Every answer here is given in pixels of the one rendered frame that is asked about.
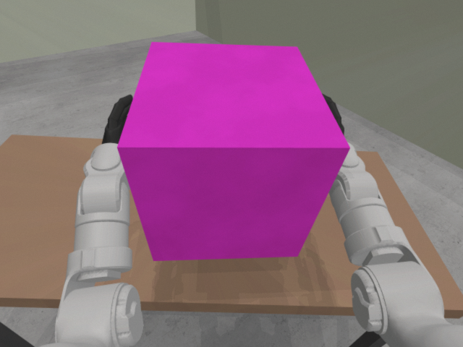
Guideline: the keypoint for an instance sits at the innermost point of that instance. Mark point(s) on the carton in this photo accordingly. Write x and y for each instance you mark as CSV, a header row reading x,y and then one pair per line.
x,y
229,151

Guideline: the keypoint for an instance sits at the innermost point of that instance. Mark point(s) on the right robot hand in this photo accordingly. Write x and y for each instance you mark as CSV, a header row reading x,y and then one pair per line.
x,y
334,111

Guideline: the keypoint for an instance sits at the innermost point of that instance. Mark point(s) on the robot right upper arm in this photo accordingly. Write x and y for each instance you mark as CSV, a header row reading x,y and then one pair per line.
x,y
400,302

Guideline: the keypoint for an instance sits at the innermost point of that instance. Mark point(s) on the table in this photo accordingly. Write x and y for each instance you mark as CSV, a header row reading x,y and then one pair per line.
x,y
40,177

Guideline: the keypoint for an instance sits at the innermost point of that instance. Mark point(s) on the left robot hand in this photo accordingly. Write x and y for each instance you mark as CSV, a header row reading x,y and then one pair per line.
x,y
116,120

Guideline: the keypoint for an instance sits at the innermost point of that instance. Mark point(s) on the right robot forearm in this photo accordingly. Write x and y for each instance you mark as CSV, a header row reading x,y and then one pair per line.
x,y
370,233

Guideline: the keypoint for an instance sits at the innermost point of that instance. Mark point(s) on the left robot forearm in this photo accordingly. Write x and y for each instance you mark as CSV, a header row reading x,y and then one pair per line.
x,y
101,247

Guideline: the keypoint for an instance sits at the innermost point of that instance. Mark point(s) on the robot left upper arm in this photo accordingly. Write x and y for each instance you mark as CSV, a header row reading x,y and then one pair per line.
x,y
100,316

